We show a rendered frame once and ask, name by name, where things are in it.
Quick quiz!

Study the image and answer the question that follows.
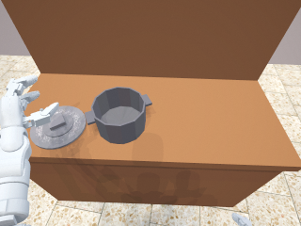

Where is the knob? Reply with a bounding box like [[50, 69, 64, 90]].
[[48, 112, 67, 131]]

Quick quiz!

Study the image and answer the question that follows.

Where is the pot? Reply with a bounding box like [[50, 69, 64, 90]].
[[85, 87, 152, 144]]

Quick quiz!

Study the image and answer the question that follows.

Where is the table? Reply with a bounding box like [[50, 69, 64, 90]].
[[1, 0, 301, 207]]

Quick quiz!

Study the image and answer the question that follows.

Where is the lid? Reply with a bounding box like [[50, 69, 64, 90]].
[[29, 105, 87, 150]]

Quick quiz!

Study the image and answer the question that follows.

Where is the left robot forearm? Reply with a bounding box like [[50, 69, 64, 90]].
[[0, 126, 32, 226]]

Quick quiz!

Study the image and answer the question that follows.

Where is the left robot hand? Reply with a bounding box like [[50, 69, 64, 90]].
[[0, 75, 59, 130]]

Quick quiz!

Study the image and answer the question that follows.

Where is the right robot hand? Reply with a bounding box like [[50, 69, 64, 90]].
[[231, 213, 252, 226]]

